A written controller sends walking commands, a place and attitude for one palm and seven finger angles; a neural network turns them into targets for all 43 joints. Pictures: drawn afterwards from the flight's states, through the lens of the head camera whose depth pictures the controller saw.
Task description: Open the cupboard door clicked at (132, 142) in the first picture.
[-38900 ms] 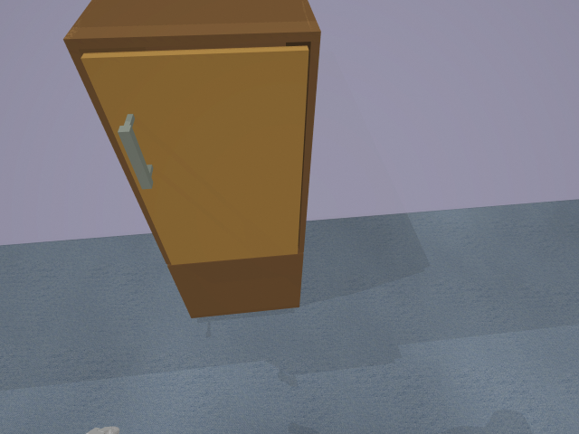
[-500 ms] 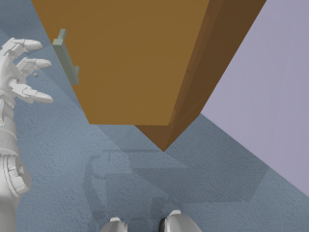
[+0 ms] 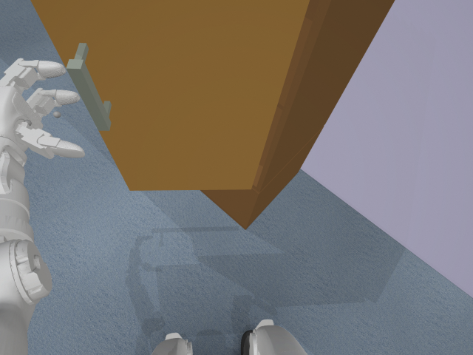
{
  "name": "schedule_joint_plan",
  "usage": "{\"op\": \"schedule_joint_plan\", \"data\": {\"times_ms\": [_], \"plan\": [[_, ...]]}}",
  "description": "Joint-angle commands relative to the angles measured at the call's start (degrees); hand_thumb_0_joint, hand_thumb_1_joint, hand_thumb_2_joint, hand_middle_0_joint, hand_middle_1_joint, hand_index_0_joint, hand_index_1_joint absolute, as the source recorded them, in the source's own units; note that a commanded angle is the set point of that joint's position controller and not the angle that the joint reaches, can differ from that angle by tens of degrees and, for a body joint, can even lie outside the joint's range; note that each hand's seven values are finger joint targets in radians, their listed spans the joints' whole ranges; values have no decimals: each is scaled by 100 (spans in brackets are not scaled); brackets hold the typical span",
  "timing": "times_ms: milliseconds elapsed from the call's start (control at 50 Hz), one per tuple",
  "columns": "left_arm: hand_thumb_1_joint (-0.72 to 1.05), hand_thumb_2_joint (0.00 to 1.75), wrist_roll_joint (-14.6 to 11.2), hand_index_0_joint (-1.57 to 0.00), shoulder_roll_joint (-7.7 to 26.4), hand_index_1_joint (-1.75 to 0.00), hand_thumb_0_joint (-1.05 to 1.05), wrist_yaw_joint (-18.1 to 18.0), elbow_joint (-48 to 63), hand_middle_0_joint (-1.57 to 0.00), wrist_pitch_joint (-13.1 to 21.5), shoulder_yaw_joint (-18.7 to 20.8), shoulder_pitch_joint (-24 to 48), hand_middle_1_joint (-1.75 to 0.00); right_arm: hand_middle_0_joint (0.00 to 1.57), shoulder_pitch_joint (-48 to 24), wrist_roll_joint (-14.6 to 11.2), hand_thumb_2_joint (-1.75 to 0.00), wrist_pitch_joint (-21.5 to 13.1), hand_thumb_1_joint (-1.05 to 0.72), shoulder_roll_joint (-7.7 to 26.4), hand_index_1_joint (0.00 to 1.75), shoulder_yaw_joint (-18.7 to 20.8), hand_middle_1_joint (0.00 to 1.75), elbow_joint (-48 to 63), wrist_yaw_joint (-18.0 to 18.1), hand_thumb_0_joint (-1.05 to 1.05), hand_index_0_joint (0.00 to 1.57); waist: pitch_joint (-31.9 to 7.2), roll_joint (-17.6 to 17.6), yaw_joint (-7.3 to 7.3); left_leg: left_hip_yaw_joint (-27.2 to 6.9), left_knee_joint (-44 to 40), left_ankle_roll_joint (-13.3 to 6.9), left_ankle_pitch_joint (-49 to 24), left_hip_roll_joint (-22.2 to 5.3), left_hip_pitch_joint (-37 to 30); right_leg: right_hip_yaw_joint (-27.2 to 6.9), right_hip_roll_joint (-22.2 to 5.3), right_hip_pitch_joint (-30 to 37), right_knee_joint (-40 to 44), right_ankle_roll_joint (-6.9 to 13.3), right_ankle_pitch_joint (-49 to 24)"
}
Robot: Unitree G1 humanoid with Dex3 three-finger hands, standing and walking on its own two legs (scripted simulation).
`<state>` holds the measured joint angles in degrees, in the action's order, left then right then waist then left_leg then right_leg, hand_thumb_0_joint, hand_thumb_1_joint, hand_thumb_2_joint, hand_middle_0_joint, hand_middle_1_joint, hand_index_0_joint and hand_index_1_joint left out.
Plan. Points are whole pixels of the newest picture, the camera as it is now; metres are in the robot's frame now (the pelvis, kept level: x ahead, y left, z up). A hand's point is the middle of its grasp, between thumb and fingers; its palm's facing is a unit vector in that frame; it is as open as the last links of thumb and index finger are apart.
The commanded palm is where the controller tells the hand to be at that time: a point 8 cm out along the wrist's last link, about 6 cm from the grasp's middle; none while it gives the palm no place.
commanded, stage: slide the fingers in behind the handle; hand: left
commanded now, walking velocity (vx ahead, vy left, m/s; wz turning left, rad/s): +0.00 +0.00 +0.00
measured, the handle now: (94, 90) +0.53 +0.21 +0.09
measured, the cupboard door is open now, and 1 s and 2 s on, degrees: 45 45 46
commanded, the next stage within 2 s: close the thumb around the handle in 1.24 s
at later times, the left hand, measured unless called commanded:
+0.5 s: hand (88, 112) +0.48 +0.21 +0.10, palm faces -0.02 -1.00 +0.00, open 14.0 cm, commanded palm +0.46 +0.25 +0.09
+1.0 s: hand (105, 114) +0.47 +0.18 +0.10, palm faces +0.00 -1.00 -0.01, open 14.0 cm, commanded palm +0.45 +0.23 +0.09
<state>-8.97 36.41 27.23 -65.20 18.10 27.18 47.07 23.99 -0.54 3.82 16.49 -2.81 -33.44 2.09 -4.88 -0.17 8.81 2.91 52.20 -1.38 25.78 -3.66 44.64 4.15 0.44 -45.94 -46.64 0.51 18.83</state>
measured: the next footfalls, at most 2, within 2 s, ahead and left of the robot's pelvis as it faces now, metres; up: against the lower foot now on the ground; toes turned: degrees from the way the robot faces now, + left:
none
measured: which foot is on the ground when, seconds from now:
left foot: down 0.00-1.00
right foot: down 0.00-1.00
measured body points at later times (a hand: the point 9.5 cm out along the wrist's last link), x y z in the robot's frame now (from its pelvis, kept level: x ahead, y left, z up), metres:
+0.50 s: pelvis +0.00 +0.00 +0.00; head +0.10 +0.02 +0.44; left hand +0.47 +0.26 +0.10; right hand +0.04 -0.26 -0.11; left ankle -0.01 +0.10 -0.69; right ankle +0.03 -0.12 -0.69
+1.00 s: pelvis +0.00 -0.01 +0.00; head +0.09 +0.00 +0.44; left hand +0.47 +0.24 +0.10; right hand +0.03 -0.28 -0.11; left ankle -0.01 +0.10 -0.69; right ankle +0.03 -0.12 -0.69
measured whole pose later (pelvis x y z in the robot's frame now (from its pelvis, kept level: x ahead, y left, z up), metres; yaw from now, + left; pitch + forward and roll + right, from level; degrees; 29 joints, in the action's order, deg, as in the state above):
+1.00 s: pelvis +0.00 -0.01 +0.00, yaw +1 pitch +16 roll -1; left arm -7.7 25.8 15.8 -62.8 20.2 20.8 46.2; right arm 22.3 -0.3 2.0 15.7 -1.6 -34.9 1.2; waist -5.1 -1.1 7.6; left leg 2.8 50.2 -0.5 24.9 -3.1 41.4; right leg 4.1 0.1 -43.6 -46.9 1.3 19.4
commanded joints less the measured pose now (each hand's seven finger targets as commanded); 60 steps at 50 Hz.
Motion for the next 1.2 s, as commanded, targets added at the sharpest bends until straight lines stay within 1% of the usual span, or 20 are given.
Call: {"op": "schedule_joint_plan", "data": {"times_ms": [0, 60, 120, 220, 280, 320, 360, 420, 480, 560, 620, 660, 720, 740, 820, 880, 940, 1040, 1100, 1180], "plan": [[-50, 30, -193, -30, 1466, -120, 0, -65, 1623, -30, 467, 92, 2203, -120, 20, 718, 5, -90, -130, -90, 1043, 30, 403, 30, 369, 32, 0, 20, -2728, -956, -139, -427, -624, 14, -2644, 193, -1771, -197, 224, 1434, 262, 96, -1788], [-50, 30, -218, -30, 1211, -120, 0, -138, 1373, -30, 386, 4, 1985, -120, 20, 678, -9, -90, -128, -90, 1028, 30, 418, 30, 323, 26, 0, 20, -2365, -761, -117, -377, -653, -2, -2498, 194, -1587, -196, 214, 1406, 335, 80, -1751], [-50, 30, -160, -30, 990, -120, 0, -238, 1604, -30, 396, -215, 2188, -120, 20, 642, -9, -90, -134, -90, 997, 30, 412, 30, 331, 22, 0, 20, -2407, -956, -109, -453, -683, 44, -2677, 182, -1838, -151, 199, 1227, 301, 90, -1676], [-50, 30, -166, -30, 513, -120, 0, -483, 1589, -30, 444, -478, 2337, -120, 20, 588, -5, -90, -181, -90, 951, 30, 422, 30, 256, -9, 0, 20, -2258, -785, -38, -514, -683, 88, -2674, 166, -1975, -95, 207, 1042, 311, 85, -1541], [-50, 30, -110, -30, 845, -120, 0, -639, 1226, -30, 420, -219, 2423, -120, 20, 603, 6, -90, -194, -90, 1011, 30, 388, 30, 245, 19, 0, 20, -1984, -347, -38, -469, -724, 13, -2103, 223, -1417, -147, 185, 1277, 322, 95, -1429], [-50, 30, 46, -30, 833, -120, 0, -704, 1348, -30, 465, -308, 2645, -120, 20, 571, 18, -90, -215, -90, 967, 30, 372, 30, 263, 9, 0, 20, -2185, -735, -52, -454, -709, 33, -2097, 253, -1469, -195, 150, 1274, 269, 93, -1453], [-50, 30, 58, -30, 714, -120, 0, -745, 1418, -30, 549, -372, 2615, -120, 20, 575, 21, -90, -244, -90, 941, 30, 390, 30, 270, -7, 0, 20, -2350, -615, -42, -467, -669, 39, -2241, 237, -1609, -188, 163, 1308, 256, 87, -1544], [-50, 30, 7, -30, 569, -120, 0, -754, 1591, -30, 646, -441, 2676, -120, 20, 572, 19, -90, -259, -90, 915, 30, 395, 30, 256, -19, 0, 20, -2690, -888, -70, -500, -608, 88, -2679, 217, -1911, -178, 171, 1300, 176, 92, -1748], [-50, 30, -49, -30, 611, -120, 0, -788, 1342, -30, 549, -318, 2377, -120, 20, 615, 17, -90, -250, -90, 946, 30, 405, 30, 248, -20, 0, 20, -2552, -469, -90, -432, -604, 24, -2551, 231, -1611, -191, 185, 1504, 211, 80, -1858], [-50, 30, 62, -30, 750, -120, 0, -862, 1232, -30, 456, -259, 2388, -120, 20, 602, 5, -90, -224, -90, 934, 30, 402, 30, 265, -16, 0, 20, -2320, -313, -83, -329, -676, -31, -2029, 283, -1146, -282, 151, 1732, 299, 55, -1772], [-50, 30, 51, -30, 633, -120, 0, -875, 1574, -30, 594, -354, 2566, -120, 20, 612, 18, -90, -248, -90, 893, 30, 414, 30, 255, -26, 0, 20, -2639, -708, -98, -335, -636, -6, -2259, 289, -1465, -298, 155, 1713, 261, 68, -1900], [-50, 30, -15, -30, 584, -120, 0, -862, 1521, -30, 601, -320, 2352, -120, 20, 615, 8, -90, -261, -90, 906, 30, 434, 30, 247, -28, 0, 20, -2571, -421, -108, -298, -662, -24, -2172, 283, -1348, -306, 162, 1844, 304, 58, -1932], [-50, 30, -77, -30, 230, -120, 0, -817, 1620, -30, 590, -588, 2374, -120, 20, 585, -1, -90, -270, -90, 871, 30, 426, 30, 234, -44, 0, 20, -2530, -621, -82, -297, -693, -9, -2237, 284, -1485, -275, 165, 1749, 320, 66, -1952], [-50, 30, -68, -30, 257, -120, 0, -841, 1509, -30, 561, -552, 2305, -120, 20, 602, -9, -90, -263, -90, 885, 30, 444, 30, 205, -38, 0, 20, -2403, -422, -82, -311, -712, -19, -2136, 278, -1400, -264, 170, 1740, 344, 66, -1871], [-50, 30, -41, -30, 166, -120, 0, -1010, 1597, -30, 564, -584, 2436, -120, 20, 582, 7, -90, -283, -90, 859, 30, 445, 30, 188, -44, 0, 20, -2387, -565, -84, -282, -743, -21, -2046, 311, -1412, -287, 149, 1739, 375, 59, -1831], [-50, 30, 42, -30, 478, -120, 0, -1116, 1510, -30, 621, -390, 2459, -120, 20, 593, 18, -90, -296, -90, 889, 30, 427, 30, 191, -27, 0, 20, -2293, -296, -91, -270, -763, -52, -1876, 326, -1171, -324, 140, 1905, 375, 58, -1782], [-50, 30, 87, -30, 252, -120, 0, -1067, 1632, -30, 699, -593, 2445, -120, 20, 530, 0, -90, -328, -90, 841, 30, 435, 30, 214, -44, 0, 20, -2456, -571, -109, -254, -753, -29, -1940, 331, -1364, -347, 130, 1877, 352, 65, -1841], [-50, 30, -2, -30, 241, -120, 0, -995, 1486, -30, 709, -571, 2391, -120, 20, 488, -14, -90, -350, -90, 865, 30, 423, 30, 211, -36, 0, 20, -2317, -428, -108, -252, -769, -29, -1834, 327, -1258, -345, 135, 1892, 370, 68, -1800], [-50, 30, -32, -30, 415, -120, 0, -977, 1554, -30, 724, -410, 2303, -120, 20, 499, -9, -90, -351, -90, 877, 30, 433, 30, 219, -18, 0, 20, -2539, -346, -158, -246, -747, -40, -1963, 334, -1261, -365, 128, 2053, 333, 54, -1955], [-50, 30, -51, -30, 112, -120, 0, -948, 1401, -30, 655, -666, 2345, -120, 20, 472, -22, -90, -347, -90, 862, 30, 409, 30, 234, -19, 0, 20, -2175, -330, -71, -254, -774, -46, -1829, 335, -1221, -327, 134, 1818, 379, 65, -1774]]}}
